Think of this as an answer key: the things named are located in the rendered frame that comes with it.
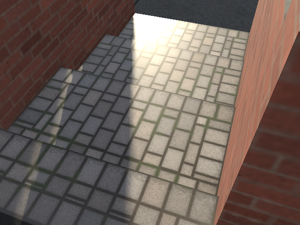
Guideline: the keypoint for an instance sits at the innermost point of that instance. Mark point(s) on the stairs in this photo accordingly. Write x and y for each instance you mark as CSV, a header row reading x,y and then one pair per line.
x,y
158,99

